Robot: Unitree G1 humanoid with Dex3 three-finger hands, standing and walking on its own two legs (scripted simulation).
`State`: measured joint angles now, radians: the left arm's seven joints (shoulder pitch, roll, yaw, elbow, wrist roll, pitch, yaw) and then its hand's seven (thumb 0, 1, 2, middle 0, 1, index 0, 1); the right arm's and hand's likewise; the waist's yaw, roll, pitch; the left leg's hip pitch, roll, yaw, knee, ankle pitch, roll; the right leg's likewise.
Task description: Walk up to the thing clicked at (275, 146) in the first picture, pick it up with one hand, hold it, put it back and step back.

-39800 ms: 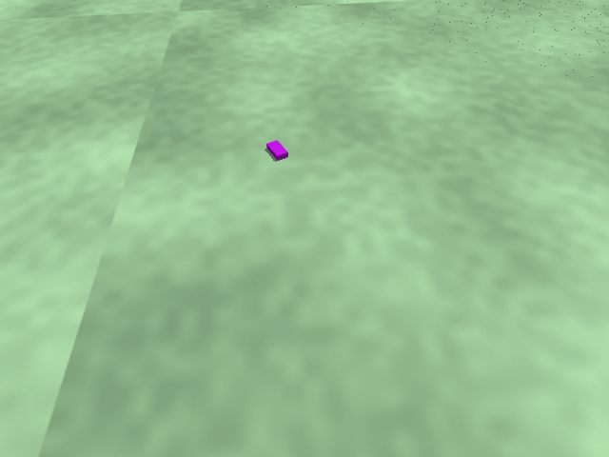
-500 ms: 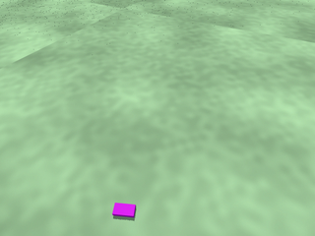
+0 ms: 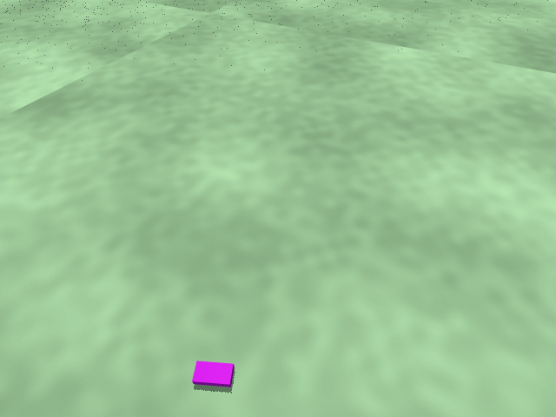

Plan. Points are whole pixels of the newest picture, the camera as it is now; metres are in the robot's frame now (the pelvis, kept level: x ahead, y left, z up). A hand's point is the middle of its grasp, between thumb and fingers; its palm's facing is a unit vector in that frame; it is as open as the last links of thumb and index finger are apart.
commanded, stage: stand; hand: left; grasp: from above
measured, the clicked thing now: (213, 373) +0.42 +0.27 -0.77
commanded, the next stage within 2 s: step back in 1.02 s
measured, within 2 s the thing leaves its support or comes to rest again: neither
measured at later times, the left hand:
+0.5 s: hand out of the picture +0.08 +0.24 -0.16, palm faces +0.01 -0.94 -0.34, open 7.3 cm
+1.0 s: hand out of the picture +0.09 +0.24 -0.16, palm faces +0.00 -0.94 -0.34, open 7.3 cm
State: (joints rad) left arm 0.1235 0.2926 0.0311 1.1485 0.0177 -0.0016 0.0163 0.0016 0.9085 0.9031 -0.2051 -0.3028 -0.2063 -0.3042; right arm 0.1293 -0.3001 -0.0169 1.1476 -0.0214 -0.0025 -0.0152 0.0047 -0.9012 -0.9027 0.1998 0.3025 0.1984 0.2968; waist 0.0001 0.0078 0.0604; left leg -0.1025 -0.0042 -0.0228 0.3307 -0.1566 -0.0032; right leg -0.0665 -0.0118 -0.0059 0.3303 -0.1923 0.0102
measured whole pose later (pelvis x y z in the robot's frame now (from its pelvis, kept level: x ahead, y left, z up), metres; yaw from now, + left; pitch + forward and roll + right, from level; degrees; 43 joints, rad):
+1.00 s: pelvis +0.02 -0.01 +0.00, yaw +0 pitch -3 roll +0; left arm 0.11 0.33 0.02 1.13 0.01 -0.01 0.00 0.00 0.91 0.90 -0.21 -0.30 -0.21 -0.30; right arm 0.11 -0.33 0.00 1.14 -0.02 -0.01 -0.01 0.00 -0.90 -0.90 0.20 0.30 0.20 0.30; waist 0.00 0.01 0.05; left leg -0.10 0.02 -0.03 0.31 -0.17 -0.02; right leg -0.06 0.01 -0.01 0.31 -0.20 -0.01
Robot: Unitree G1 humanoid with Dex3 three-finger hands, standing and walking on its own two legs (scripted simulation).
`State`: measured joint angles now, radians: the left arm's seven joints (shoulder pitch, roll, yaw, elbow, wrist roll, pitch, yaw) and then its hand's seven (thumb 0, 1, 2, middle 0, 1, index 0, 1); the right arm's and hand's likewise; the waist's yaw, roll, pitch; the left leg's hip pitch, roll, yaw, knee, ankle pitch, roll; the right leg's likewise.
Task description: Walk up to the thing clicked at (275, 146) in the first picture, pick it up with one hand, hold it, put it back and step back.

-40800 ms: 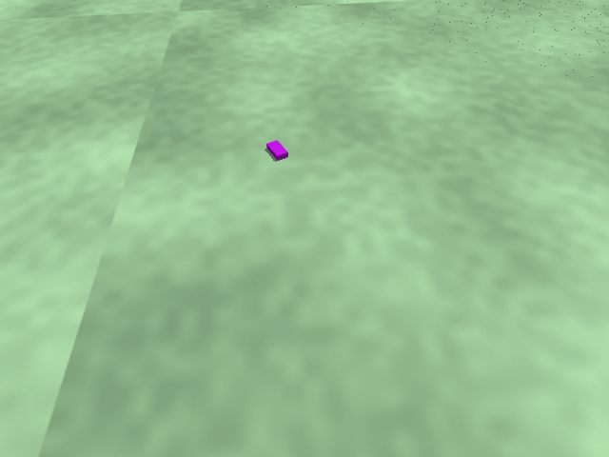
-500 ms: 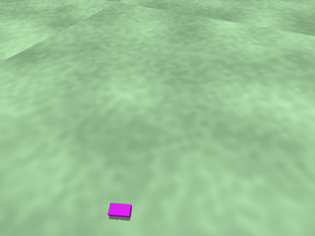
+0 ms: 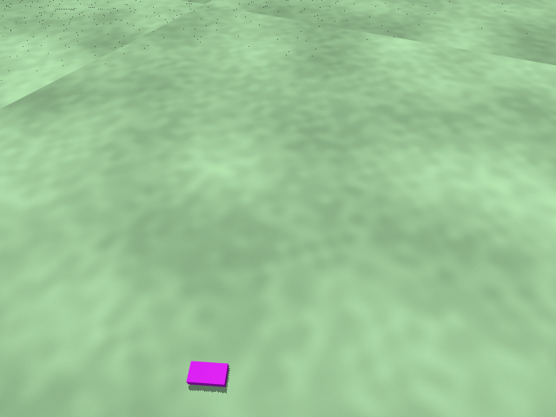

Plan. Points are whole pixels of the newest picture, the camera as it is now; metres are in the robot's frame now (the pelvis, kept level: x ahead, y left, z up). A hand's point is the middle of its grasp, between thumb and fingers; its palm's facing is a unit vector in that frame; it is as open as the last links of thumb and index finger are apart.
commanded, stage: stand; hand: left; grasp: from above
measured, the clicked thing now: (208, 373) +0.40 +0.28 -0.77
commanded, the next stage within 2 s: step back in 0.02 s
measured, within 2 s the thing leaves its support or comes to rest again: neither
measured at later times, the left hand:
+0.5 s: hand out of the picture +0.07 +0.32 -0.18, palm faces -0.03 -0.94 -0.35, open 7.3 cm
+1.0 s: hand out of the picture -0.11 +0.31 -0.15, palm faces -0.05 -0.91 -0.40, open 7.3 cm
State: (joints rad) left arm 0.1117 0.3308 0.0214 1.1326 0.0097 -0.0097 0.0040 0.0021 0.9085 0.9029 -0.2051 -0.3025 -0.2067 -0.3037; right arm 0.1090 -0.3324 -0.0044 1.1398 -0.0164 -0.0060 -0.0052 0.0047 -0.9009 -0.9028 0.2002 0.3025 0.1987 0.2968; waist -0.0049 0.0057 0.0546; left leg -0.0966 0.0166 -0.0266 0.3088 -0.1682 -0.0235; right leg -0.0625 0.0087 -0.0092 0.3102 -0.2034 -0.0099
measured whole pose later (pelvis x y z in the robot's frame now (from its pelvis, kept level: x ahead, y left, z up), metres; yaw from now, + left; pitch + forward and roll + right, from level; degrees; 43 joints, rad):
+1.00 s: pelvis -0.20 +0.04 -0.02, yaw -3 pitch -2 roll +1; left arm 0.20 0.35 0.08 0.85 0.04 0.06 0.00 0.00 0.91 0.90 -0.21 -0.30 -0.21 -0.30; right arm 0.17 -0.41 -0.05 0.89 0.00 0.04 -0.01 0.01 -0.90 -0.90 0.20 0.30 0.20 0.30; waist 0.01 0.01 0.13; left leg -0.47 -0.12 -0.11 1.09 -0.46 -0.01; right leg -0.26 -0.01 0.03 0.59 -0.29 -0.01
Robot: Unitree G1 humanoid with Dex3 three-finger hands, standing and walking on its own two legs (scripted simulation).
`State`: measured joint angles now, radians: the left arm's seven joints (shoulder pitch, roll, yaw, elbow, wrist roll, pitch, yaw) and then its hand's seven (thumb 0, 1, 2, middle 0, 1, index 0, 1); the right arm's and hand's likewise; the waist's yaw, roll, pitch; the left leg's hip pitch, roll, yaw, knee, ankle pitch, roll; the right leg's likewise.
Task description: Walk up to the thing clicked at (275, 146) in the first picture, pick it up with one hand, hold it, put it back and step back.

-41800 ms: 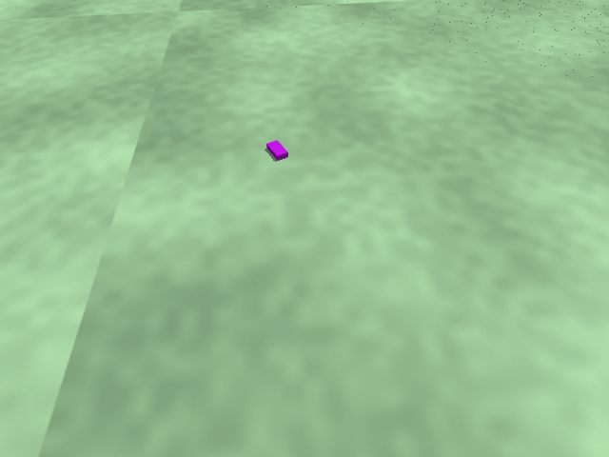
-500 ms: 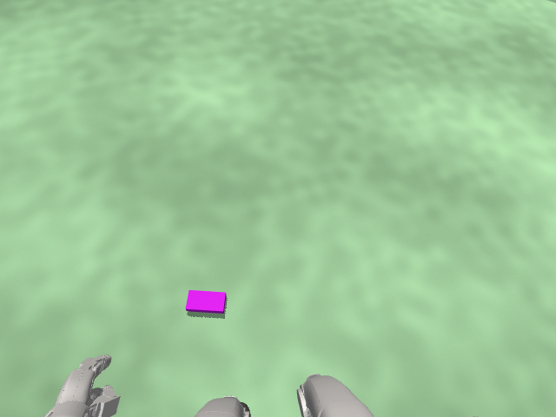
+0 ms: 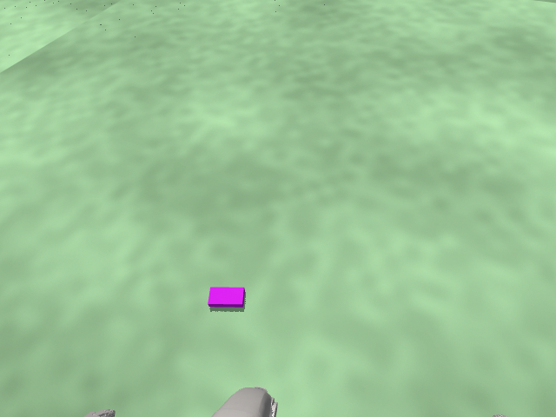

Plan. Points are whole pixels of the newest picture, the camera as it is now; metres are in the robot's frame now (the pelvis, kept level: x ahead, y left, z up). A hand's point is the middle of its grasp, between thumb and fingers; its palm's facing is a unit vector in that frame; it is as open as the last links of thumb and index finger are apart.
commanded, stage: step back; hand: left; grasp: from above
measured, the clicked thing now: (226, 297) +0.58 +0.28 -0.75
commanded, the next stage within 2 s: none
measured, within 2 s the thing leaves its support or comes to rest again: neither
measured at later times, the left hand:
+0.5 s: hand out of the picture -0.07 +0.27 -0.16, palm faces +0.00 -0.92 -0.39, open 7.3 cm
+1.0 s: hand out of the picture -0.23 +0.24 -0.15, palm faces +0.08 -0.91 -0.40, open 7.3 cm
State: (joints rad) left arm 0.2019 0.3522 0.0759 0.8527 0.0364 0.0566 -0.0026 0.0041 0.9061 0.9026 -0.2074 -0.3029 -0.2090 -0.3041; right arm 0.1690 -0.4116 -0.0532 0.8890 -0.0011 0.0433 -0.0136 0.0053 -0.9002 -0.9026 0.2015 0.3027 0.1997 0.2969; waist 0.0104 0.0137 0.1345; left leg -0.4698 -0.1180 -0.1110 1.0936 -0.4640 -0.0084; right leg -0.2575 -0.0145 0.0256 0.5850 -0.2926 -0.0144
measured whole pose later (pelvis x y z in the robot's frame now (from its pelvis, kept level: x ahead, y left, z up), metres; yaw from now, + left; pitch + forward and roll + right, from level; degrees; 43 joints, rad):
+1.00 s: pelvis -0.34 -0.04 -0.01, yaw +6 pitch -3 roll +0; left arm 0.09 0.40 0.07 0.80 0.02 0.08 0.02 0.00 0.91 0.90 -0.21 -0.30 -0.21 -0.30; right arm 0.18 -0.36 -0.04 0.89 -0.04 0.04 0.00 0.01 -0.90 -0.90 0.20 0.30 0.20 0.30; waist -0.01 -0.04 0.19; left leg -0.29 -0.03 -0.02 0.66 -0.31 0.02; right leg -0.49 0.03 0.08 1.00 -0.51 -0.01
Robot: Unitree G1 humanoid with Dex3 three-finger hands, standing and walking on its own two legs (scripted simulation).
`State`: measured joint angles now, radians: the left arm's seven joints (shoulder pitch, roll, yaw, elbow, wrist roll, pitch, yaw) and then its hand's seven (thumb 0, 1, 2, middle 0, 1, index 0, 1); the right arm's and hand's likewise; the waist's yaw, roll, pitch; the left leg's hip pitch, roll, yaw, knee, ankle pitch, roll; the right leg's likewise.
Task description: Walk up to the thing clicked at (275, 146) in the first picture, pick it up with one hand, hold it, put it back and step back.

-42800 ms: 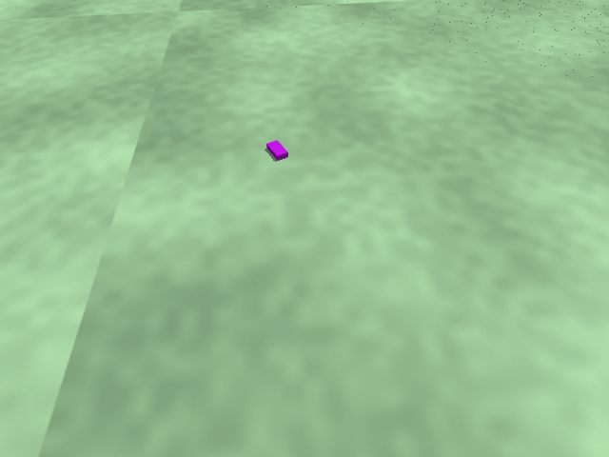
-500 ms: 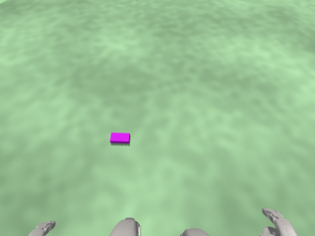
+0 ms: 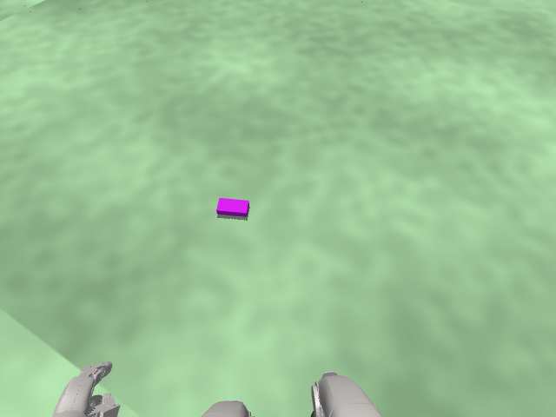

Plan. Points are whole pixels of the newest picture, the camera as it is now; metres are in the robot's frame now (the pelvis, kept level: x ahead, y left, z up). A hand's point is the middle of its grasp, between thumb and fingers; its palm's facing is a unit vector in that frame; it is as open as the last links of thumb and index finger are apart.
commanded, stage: step back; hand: left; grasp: from above
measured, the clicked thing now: (233, 207) +0.95 +0.22 -0.74
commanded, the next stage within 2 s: stand in 1.32 s
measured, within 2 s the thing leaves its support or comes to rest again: neither
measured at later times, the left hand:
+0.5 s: hand out of the picture -0.07 +0.26 -0.13, palm faces +0.02 -0.91 -0.41, open 7.3 cm
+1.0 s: hand out of the picture +0.00 +0.24 -0.13, palm faces +0.03 -0.93 -0.38, open 7.3 cm
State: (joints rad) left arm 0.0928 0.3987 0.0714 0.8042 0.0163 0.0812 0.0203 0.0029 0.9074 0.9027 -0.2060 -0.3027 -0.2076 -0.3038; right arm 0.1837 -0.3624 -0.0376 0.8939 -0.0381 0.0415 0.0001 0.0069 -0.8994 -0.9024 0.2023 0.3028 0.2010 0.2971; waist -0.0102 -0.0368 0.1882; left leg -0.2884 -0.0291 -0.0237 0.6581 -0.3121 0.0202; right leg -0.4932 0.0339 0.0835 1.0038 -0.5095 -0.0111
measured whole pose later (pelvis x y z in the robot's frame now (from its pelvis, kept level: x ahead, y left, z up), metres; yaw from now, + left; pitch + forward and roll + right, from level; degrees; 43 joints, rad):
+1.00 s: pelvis -0.09 -0.03 +0.01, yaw +1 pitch -2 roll +0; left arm 0.16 0.35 0.05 0.98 0.03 -0.05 -0.01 0.00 0.91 0.90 -0.21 -0.30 -0.21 -0.30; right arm 0.20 -0.39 -0.05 1.02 -0.03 0.00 0.01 0.01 -0.90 -0.90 0.20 0.30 0.20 0.30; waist 0.01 0.03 0.07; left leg -0.34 0.02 -0.06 0.73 -0.43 0.00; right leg -0.22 -0.02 -0.06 0.57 -0.31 -0.02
